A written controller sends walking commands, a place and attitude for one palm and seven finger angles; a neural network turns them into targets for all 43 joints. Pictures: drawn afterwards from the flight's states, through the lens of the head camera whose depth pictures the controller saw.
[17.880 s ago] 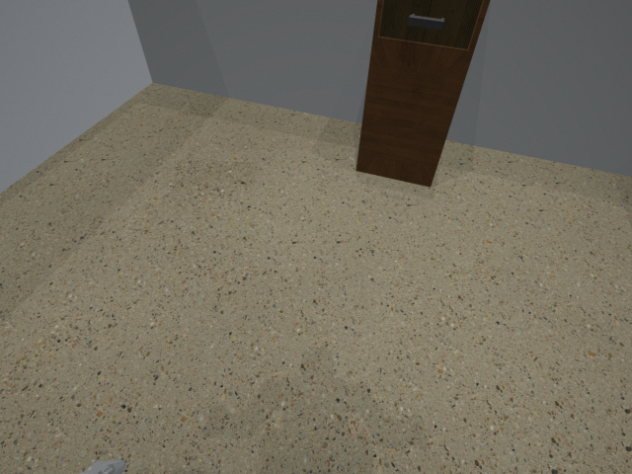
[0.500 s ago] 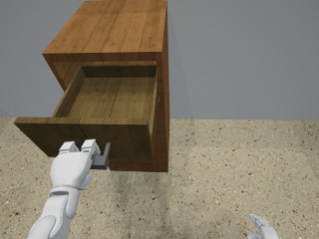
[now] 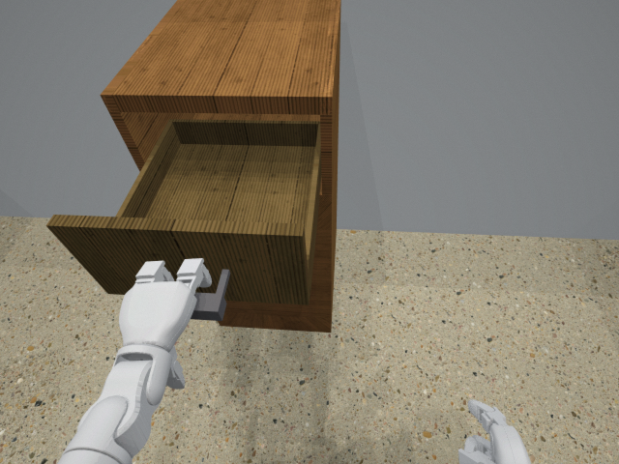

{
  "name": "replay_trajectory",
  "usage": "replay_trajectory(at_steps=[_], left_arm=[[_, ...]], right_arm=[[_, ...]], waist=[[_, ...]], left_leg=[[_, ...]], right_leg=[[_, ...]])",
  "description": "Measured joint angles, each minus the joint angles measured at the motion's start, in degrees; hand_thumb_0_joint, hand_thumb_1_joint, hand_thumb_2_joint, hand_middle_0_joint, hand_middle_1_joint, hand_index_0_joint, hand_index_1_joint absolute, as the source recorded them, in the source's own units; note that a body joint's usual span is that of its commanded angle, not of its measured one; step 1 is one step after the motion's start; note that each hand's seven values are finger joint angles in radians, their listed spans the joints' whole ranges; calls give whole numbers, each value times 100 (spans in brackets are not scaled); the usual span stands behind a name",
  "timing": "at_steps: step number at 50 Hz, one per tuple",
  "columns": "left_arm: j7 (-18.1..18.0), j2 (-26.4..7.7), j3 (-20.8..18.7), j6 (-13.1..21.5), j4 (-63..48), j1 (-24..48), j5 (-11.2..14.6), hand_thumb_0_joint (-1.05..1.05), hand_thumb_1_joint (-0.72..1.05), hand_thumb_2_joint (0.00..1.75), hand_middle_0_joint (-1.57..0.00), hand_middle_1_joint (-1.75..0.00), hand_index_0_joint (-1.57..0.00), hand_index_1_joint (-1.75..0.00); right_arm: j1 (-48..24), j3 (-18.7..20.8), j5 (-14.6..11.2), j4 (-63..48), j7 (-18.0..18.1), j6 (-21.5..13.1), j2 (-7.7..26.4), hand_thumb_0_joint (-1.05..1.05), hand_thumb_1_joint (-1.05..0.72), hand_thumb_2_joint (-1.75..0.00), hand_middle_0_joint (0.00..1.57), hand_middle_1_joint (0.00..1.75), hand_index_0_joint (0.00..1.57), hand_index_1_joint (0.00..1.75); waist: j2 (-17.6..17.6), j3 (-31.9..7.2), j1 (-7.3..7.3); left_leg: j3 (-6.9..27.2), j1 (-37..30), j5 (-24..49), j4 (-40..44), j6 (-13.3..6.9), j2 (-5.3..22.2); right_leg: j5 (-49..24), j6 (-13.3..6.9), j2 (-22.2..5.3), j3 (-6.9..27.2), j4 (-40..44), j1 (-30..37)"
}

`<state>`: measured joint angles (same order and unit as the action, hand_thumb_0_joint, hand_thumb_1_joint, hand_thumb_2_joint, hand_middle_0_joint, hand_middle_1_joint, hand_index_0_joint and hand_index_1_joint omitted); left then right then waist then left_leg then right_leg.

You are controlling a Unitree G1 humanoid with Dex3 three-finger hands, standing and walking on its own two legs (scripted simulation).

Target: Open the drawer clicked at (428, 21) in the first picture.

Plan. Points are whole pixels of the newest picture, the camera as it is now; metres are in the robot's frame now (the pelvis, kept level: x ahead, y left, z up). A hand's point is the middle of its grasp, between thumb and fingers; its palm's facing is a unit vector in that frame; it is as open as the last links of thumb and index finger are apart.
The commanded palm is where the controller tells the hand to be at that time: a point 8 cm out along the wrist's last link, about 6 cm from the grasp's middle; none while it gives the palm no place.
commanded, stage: lift the hand off the handle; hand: left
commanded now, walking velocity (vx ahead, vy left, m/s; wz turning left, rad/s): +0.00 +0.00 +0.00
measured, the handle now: (183, 289) +0.33 +0.22 +0.02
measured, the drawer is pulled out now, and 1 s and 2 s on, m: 0.26 0.26 0.26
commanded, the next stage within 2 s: draw the hand back to the body in 1.36 s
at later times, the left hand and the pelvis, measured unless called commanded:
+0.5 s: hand (161, 301) +0.29 +0.23 +0.05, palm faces +0.06 -0.07 -1.00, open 13.4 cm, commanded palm +0.27 +0.23 +0.12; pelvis +0.01 +0.00 +0.01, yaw +0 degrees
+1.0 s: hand (146, 266) +0.30 +0.22 +0.13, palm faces +0.09 -0.07 -0.99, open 13.8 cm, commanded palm +0.26 +0.22 +0.19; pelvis +0.02 +0.00 +0.03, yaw +1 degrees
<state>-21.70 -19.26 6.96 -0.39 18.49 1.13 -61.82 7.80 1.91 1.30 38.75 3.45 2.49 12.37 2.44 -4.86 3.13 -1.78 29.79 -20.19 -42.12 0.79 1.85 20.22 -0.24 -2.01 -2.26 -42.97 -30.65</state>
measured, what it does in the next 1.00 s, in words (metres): stands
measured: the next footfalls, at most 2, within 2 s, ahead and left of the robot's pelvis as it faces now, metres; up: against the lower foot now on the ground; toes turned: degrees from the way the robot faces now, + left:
none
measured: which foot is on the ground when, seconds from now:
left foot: down 0.00-1.00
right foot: down 0.00-1.00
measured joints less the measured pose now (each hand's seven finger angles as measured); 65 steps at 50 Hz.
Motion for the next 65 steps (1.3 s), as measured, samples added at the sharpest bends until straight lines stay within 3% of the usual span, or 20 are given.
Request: replay_trajectory(at_steps=[7, 14, 21, 30, 43, 65], left_arm=[[34, -24, 66, -4, 13, 65, 25, 0, -48, 30, -35, -122, -34, -123], [258, -180, 9, -4, -258, -78, 219, 0, -48, 30, -35, -121, -38, -123], [378, -255, -63, -128, -832, -277, 360, 0, -48, 30, -35, -121, -40, -123], [929, -328, 29, -421, -1323, -277, 504, 0, -49, 30, -33, -120, -39, -123], [1552, -482, 9, -415, -2057, -239, 659, 0, -49, 30, -32, -120, -34, -121], [2422, -995, -318, -510, -2595, 261, 1168, 0, -49, 30, -32, -120, -32, -120]], right_arm=[[59, 0, -14, 64, 27, 54, 11, 1, -90, -90, 20, 30, 20, 30], [80, -2, -40, 47, 77, 48, 19, 1, -90, -90, 20, 30, 20, 30], [82, 18, -73, 25, 42, 15, 82, 1, -90, -90, 20, 30, 20, 30], [-107, -72, -116, -42, 9, 90, 131, 1, -91, -90, 20, 30, 20, 30], [-335, -198, -123, -141, -75, 177, 136, 1, -91, -90, 20, 30, 20, 30], [-327, -310, -213, -119, -168, 271, 247, 1, -91, -90, 20, 30, 20, 30]], waist=[[9, 29, 13], [51, 108, -63], [108, 136, -22], [175, 188, 107], [269, 288, 266], [390, 438, 238]], left_leg=[[9, -33, 9, 23, -15, -14], [-27, -291, 63, 219, -17, -8], [-47, -603, 149, 493, -16, -23], [-35, -1099, 300, 920, -7, -56], [33, -1617, 480, 1396, 26, -55], [62, -2055, 727, 1873, 14, -68]], right_leg=[[-12, 13, -12, -8, 38, 45], [-76, 20, 3, 24, 224, 283], [-147, 27, -1, 37, 466, 577], [-239, 25, -20, 14, 806, 1044], [-377, 2, -2, -67, 1257, 1579], [-628, 21, 5, -106, 1761, 2043]])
